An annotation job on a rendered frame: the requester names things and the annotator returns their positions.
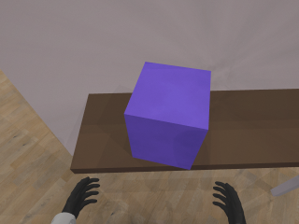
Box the left robot hand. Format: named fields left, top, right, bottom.
left=62, top=176, right=100, bottom=219

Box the carton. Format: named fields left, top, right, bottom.
left=123, top=62, right=211, bottom=170

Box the table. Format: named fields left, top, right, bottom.
left=70, top=89, right=299, bottom=197

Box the robot left forearm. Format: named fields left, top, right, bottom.
left=51, top=212, right=77, bottom=224

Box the right robot hand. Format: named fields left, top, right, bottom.
left=212, top=181, right=247, bottom=224

